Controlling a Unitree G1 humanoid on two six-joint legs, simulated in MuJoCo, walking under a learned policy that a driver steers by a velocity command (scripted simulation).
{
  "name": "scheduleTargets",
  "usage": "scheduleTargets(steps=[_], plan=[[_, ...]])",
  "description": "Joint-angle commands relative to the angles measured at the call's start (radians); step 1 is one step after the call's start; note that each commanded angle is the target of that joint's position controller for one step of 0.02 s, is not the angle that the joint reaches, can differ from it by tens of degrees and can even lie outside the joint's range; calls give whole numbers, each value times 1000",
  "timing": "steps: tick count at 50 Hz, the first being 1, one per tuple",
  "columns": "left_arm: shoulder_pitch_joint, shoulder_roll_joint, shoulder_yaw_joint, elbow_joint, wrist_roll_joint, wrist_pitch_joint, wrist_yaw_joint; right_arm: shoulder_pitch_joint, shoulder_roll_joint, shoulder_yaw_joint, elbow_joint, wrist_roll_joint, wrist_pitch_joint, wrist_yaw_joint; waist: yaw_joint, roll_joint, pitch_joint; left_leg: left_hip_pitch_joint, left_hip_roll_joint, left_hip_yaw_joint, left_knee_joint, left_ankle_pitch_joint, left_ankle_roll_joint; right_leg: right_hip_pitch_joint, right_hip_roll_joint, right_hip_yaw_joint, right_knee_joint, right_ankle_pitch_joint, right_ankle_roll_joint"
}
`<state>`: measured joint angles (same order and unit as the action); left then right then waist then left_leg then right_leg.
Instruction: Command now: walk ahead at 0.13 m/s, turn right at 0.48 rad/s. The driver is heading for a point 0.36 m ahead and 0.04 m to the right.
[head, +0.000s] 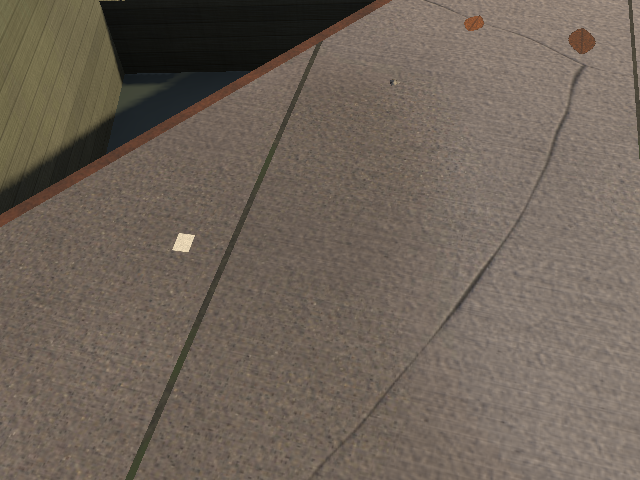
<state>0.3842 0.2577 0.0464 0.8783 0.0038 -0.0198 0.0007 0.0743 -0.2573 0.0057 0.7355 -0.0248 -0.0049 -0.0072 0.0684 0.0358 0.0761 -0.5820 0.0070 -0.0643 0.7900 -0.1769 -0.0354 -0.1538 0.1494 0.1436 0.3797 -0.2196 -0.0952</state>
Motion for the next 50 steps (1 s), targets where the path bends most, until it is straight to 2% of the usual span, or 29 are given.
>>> scheduleTargets(steps=[1, 3, 5, 6, 7, 8, 9, 10, 11, 13, 15, 18, 21, 23, 26, 28, 29, 30, 31, 32, 33, 35, 36, 39, 42, 45, 47, 48, 50], plan=[[41, 170, 47, -50, 9, 12, 15, -13, -103, -23, -65, 10, -14, -13, -18, -132, -111, 65, -41, 18, -56, -20, 8, 78, -256, 208, 58, 777, -75], [7, 178, 54, -66, 15, 21, 19, 18, -115, -25, -58, 16, -26, -19, -36, -141, -99, 131, -51, -4, -160, -52, 26, 73, -251, 266, 96, 713, -65], [-72, 184, 59, -92, 4, 22, 19, 117, -124, -29, -33, 11, -45, -30, -102, -132, -95, 330, -43, -16, -386, 73, 54, -9, -195, 286, 174, 572, -14], [-68, 144, 48, -118, -13, 14, 15, 181, -181, -42, -27, -2, -56, -42, -110, -26, -166, 510, 123, -138, -422, 260, 97, -94, -145, 230, 323, 382, 30], [55, 74, 35, -130, -24, 17, 19, 157, -269, -59, -51, 5, -39, -48, -42, 205, -241, 670, 399, -410, -398, 692, 232, -262, 22, 34, 554, -309, 71], [93, 158, 52, -103, 11, 35, 29, 206, -216, -58, -37, 27, -17, -42, -57, 165, -290, 631, 465, -495, -385, 766, 333, -311, 11, -53, 725, -509, 79], [57, 175, 60, -88, 25, 47, 27, 182, -157, -43, -50, 25, -10, -39, -47, 57, -217, 571, 409, -406, -402, 680, 323, -332, -30, -41, 806, -437, 89], [7, 166, 62, -86, 25, 58, 18, 129, -117, -34, -60, 21, -6, -40, -41, 15, -157, 500, 334, -289, -431, 556, 284, -332, -59, -45, 818, -360, 104], [-23, 156, 62, -95, 20, 71, 7, 89, -111, -31, -69, 12, 0, -43, -31, 47, -128, 458, 278, -208, -461, 445, 246, -328, -78, -52, 807, -307, 119], [-35, 141, 56, -101, 11, 87, -10, 82, -128, -39, -66, -1, 1, -45, -33, 113, -115, 412, 216, -101, -475, 433, 232, -306, -78, -84, 818, -241, 143], [-61, 136, 52, -117, 2, 92, -18, 104, -133, -45, -59, -4, -3, -40, -42, 110, -135, 426, 222, -64, -478, 417, 242, -303, -78, -96, 785, -223, 150], [-117, 126, 43, -142, 9, 102, -26, 132, -147, -56, -46, -4, -1, -37, -62, 115, -131, 437, 250, -48, -500, 271, 258, -310, -105, -113, 687, -217, 145], [-176, 125, 32, -175, 18, 104, -51, 153, -186, -75, -43, -9, 1, -21, -87, 151, -123, 399, 269, -65, -593, -223, 243, -269, -139, -152, 533, -217, 117], [-197, 127, 27, -191, 17, 99, -67, 144, -214, -88, -46, -12, 2, -13, -86, 152, -111, 347, 281, -50, -622, -348, 224, -191, -139, -185, 431, -251, 90], [-157, 128, 23, -184, 8, 83, -76, 146, -241, -104, -44, -11, 10, -6, -61, 121, -100, 252, 289, 3, -617, -410, 189, -21, -119, -239, 255, -239, 30], [-4, 119, 24, -114, 9, 66, -68, 115, -207, -103, -47, -6, 20, -6, 12, 35, -75, 98, 221, 112, -457, -489, 127, 195, -82, -245, 57, -185, -15], [91, 158, 36, -74, 15, 56, -52, 102, -143, -88, -58, -9, 20, 4, 51, -178, -44, -47, 132, 232, -151, -506, 78, 270, -202, -29, -107, -370, -47], [91, 244, 40, -119, 22, 46, -39, 98, -20, -52, -100, -18, 21, 15, 28, -337, -21, -284, 15, 218, 129, -479, 37, 274, -506, 453, -239, -682, -120], [36, 254, 47, -130, 32, 46, -13, 1, -113, -70, -134, -20, 14, 16, 44, -208, 92, -346, 39, 88, 146, -291, 30, 108, -532, 521, -353, -737, -183], [-24, 210, 32, -126, 31, 40, 2, 15, -148, -81, -122, 2, 3, 31, -12, -198, 132, -291, 72, 59, 135, -165, 30, 62, -475, 415, -362, -624, -155], [-70, 181, 22, -125, 21, 21, 1, 80, -156, -84, -80, 2, -6, 44, -56, -196, 119, -238, 77, 57, 114, -82, 25, 78, -407, 290, -350, -444, -116], [-77, 153, 13, -121, 14, -15, -1, 170, -161, -90, -4, -16, -6, 55, -70, -155, 37, -154, 69, 86, 180, 7, 28, 135, -329, 105, -315, -141, -74], [-50, 142, 9, -107, 11, -29, -4, 175, -147, -89, 5, -13, -3, 57, -68, -130, 10, -150, 63, 82, 213, 20, 36, 160, -325, 59, -297, -37, -67], [37, 136, 10, -65, 18, -45, -7, 118, -110, -83, 0, 4, 2, 58, -31, -112, 29, -224, 25, 22, 246, 43, 47, 203, -334, -27, -278, 111, -54], [58, 117, 3, -39, 22, -52, 1, 68, -105, -84, -7, -4, 1, 56, -20, -116, 59, -268, -8, -1, 192, 73, 46, 231, -350, -87, -281, 219, -43], [51, 83, -15, -6, 12, -56, 13, 9, -51, -58, -22, -22, -11, 56, -24, -109, 75, -153, -22, 106, -4, 98, 47, 199, -320, -179, -215, 621, -24], [96, 87, -22, 36, 7, -55, 23, -36, -18, -38, -38, -23, -17, 57, -5, -127, 62, -33, -33, 198, -133, 103, 68, 197, -323, -199, -165, 832, -12], [104, 96, -23, 55, 6, -56, 27, -7, -18, -35, -28, -18, -21, 53, -17, -146, 40, 38, -54, 216, -169, 101, 87, 210, -325, -197, -115, 972, -3], [70, 127, -17, 69, 9, -58, 37, 174, -53, -45, 38, -12, -32, 36, -98, -179, -44, 205, -98, 198, -214, 77, 134, 238, -332, -175, 64, 1161, 17]])
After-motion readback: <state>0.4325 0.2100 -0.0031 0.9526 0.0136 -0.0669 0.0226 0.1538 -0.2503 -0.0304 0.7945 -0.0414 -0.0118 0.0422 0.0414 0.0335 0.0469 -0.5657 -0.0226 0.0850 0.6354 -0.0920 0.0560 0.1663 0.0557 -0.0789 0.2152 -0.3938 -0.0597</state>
